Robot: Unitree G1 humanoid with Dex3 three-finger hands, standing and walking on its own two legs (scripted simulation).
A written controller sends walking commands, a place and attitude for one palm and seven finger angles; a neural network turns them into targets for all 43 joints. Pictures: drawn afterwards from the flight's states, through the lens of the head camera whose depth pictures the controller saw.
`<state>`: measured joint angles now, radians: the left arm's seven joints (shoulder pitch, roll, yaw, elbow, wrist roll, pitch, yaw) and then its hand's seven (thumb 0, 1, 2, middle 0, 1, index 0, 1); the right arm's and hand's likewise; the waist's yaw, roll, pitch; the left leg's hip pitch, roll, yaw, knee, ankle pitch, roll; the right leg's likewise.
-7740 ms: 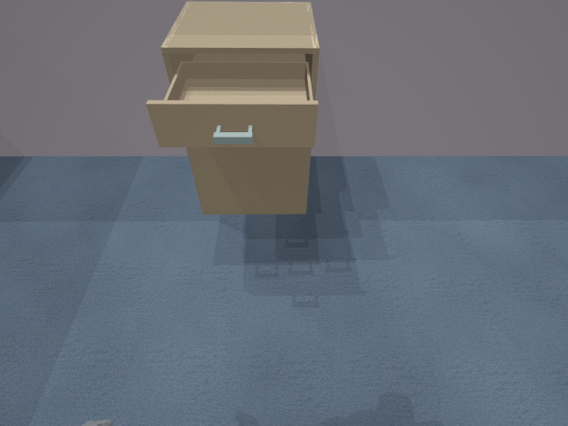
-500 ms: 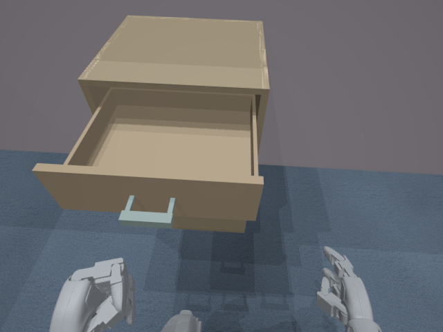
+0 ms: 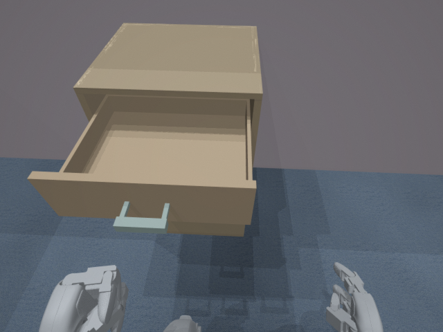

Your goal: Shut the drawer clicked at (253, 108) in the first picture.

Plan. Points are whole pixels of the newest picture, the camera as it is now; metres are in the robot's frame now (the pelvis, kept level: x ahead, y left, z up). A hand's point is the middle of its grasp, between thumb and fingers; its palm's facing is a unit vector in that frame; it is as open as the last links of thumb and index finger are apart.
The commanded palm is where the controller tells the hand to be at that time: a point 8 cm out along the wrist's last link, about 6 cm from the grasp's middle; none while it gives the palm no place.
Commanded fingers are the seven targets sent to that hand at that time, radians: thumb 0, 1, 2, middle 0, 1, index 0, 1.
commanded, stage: raise the hand and make a fist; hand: left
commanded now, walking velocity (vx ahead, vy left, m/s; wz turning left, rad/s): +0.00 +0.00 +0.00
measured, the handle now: (144, 216) +0.34 +0.19 -0.01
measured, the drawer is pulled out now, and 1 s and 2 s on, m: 0.29 0.29 0.29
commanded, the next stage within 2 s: bring the fist close to the handle in 0.10 s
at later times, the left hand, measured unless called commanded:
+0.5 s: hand (129, 295) +0.17 +0.15 +0.06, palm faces +0.00 -1.00 -0.03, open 3.3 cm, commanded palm +0.14 +0.21 +0.06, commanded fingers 0.00 0.90 0.90 -1.40 -1.60 -1.40 -1.60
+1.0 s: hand (140, 280) +0.21 +0.16 +0.01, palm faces -0.01 -1.00 -0.02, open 3.3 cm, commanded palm +0.19 +0.21 +0.01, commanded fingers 0.00 0.90 0.90 -1.40 -1.60 -1.40 -1.60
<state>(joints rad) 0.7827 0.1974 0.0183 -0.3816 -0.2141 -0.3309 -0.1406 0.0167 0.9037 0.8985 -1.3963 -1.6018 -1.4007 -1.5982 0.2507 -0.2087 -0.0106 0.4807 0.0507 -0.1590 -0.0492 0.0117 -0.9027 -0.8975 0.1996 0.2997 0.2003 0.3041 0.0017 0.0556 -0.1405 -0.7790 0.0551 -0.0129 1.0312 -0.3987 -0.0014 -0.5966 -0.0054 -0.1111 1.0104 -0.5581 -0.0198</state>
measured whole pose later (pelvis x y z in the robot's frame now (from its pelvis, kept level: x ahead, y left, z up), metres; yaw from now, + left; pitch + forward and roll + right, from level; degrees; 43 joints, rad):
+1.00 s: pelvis +0.00 +0.00 -0.04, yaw -1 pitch +16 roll -3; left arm 0.49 0.19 0.05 -0.10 -0.19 -0.43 -0.13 0.02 0.90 0.90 -1.40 -1.60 -1.40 -1.60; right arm 0.20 -0.21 0.00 0.51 0.01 -0.12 -0.04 0.01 -0.90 -0.90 0.20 0.30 0.20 0.30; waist -0.02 0.04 -0.16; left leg -1.04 0.07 -0.02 1.21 -0.46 0.00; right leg -0.85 0.00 -0.11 1.20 -0.62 -0.02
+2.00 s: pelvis +0.00 +0.00 -0.05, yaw -2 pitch +19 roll -3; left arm 0.29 0.20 0.05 0.02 -0.17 -0.41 -0.07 0.02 0.90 0.90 -1.40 -1.60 -1.40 -1.60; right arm 0.19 -0.23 0.01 0.51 0.00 -0.06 -0.03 0.01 -0.90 -0.90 0.20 0.30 0.20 0.30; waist -0.03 0.04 -0.18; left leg -1.12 0.07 -0.02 1.27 -0.49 -0.01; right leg -0.94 0.01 -0.10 1.25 -0.66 -0.03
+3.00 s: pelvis -0.02 +0.01 -0.04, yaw -3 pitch +20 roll -3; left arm -0.32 0.24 0.14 0.58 -0.13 -0.45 -0.05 -0.02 0.78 0.90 -1.40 -1.60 -1.40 -1.60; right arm 0.23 -0.24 0.02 0.62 0.00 -0.02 -0.03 0.01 -0.90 -0.90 0.20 0.30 0.20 0.30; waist -0.07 0.03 -0.15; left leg -1.15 0.07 0.00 1.23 -0.43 0.02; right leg -0.97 0.00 -0.08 1.22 -0.59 -0.01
